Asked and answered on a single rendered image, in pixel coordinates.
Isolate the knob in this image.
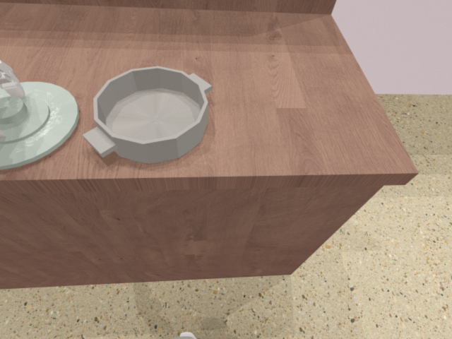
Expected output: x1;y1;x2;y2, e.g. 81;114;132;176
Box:
0;97;28;124

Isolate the pot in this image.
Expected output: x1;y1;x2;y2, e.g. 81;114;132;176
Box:
83;66;212;164

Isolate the lid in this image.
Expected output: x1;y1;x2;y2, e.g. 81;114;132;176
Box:
0;82;79;170

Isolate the table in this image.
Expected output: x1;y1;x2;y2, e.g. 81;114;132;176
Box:
0;0;419;290

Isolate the robot left hand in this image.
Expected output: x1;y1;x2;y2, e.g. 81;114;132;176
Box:
0;60;25;138

